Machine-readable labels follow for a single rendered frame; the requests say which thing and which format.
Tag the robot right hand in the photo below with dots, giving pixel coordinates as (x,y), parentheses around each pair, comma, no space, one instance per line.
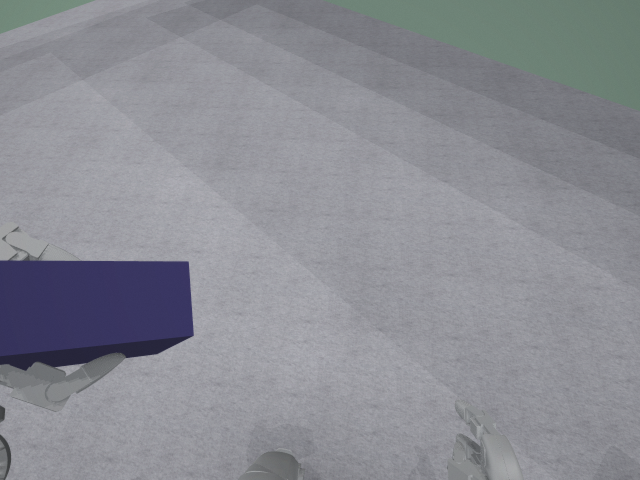
(494,459)

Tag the robot left hand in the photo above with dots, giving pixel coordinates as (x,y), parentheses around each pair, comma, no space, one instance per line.
(41,384)

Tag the robot left thigh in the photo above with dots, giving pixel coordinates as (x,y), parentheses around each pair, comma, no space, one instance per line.
(274,465)

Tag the sponge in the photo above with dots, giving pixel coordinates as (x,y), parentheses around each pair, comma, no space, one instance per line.
(65,313)

